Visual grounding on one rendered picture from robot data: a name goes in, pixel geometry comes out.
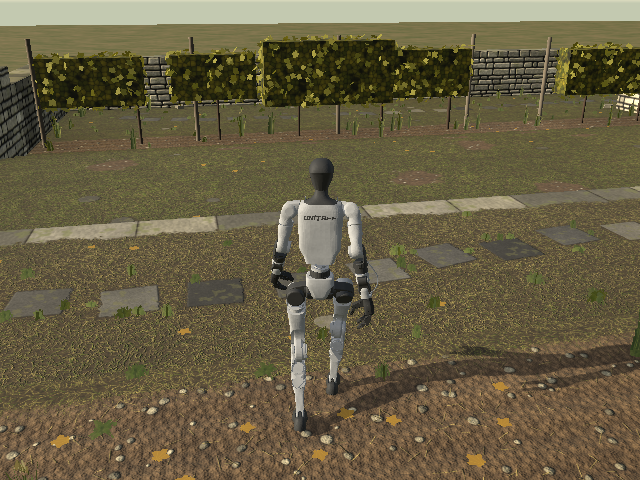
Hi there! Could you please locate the left robot forearm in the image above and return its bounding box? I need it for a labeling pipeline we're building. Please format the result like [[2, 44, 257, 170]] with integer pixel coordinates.
[[271, 239, 287, 275]]

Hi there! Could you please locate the left robot upper arm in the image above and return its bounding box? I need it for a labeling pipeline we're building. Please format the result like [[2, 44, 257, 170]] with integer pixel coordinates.
[[276, 200, 300, 254]]

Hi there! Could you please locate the robot left thigh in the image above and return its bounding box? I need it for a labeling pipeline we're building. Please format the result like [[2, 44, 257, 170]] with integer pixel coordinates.
[[286, 281, 308, 362]]

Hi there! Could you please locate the robot right hand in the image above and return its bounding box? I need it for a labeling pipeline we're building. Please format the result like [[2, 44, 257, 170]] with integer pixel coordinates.
[[350, 298, 374, 329]]

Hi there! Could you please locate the left robot shin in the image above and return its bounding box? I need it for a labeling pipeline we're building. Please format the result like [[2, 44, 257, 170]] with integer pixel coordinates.
[[291, 344, 306, 417]]

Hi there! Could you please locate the robot left hand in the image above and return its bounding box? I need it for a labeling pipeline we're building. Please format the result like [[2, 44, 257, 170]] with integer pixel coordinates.
[[270, 271, 294, 290]]

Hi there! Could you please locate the right robot forearm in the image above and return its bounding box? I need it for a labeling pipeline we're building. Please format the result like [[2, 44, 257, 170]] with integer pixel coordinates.
[[353, 244, 372, 299]]

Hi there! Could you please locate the right robot upper arm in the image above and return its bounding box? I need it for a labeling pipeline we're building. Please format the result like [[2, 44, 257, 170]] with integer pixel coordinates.
[[341, 201, 363, 259]]

